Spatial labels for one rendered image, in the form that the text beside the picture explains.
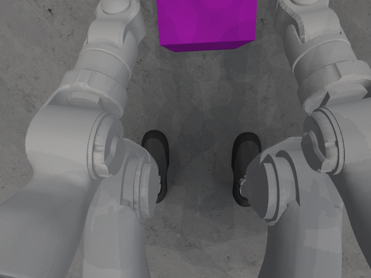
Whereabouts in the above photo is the carton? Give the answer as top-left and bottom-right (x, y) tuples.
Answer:
(157, 0), (257, 52)

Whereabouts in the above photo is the robot left upper arm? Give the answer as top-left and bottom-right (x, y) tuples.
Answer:
(0, 104), (126, 278)

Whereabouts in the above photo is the right robot forearm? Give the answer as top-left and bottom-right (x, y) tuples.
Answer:
(274, 0), (371, 114)

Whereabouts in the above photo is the left robot forearm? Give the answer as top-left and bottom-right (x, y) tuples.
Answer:
(26, 0), (146, 158)

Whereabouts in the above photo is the robot left shin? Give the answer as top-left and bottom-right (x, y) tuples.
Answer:
(123, 138), (161, 201)

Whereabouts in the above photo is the robot right shin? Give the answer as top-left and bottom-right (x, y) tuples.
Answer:
(239, 137), (344, 212)

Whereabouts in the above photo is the robot right upper arm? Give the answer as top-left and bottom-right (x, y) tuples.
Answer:
(301, 97), (371, 269)

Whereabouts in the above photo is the robot shin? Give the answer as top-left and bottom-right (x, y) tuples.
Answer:
(123, 138), (161, 201)
(239, 137), (344, 212)

